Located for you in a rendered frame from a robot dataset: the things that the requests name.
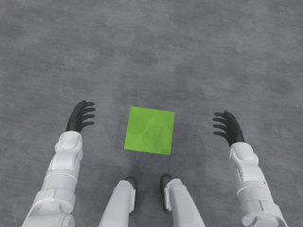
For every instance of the left robot forearm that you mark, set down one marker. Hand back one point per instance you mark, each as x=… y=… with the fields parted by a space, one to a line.
x=57 y=194

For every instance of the right robot forearm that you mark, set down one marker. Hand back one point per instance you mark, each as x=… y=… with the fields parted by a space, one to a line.
x=256 y=203

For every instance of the robot left upper arm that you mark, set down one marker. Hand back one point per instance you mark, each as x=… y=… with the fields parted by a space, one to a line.
x=50 y=220

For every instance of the right robot foot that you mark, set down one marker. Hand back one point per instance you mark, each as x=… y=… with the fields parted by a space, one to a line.
x=163 y=183

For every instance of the robot left thigh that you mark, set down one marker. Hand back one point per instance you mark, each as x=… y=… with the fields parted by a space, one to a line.
x=119 y=206

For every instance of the right robot hand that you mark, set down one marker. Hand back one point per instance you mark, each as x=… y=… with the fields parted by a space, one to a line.
x=233 y=133

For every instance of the left robot hand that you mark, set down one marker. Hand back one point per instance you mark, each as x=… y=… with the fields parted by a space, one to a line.
x=77 y=117

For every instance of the carton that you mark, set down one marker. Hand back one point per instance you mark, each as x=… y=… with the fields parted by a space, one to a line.
x=149 y=131

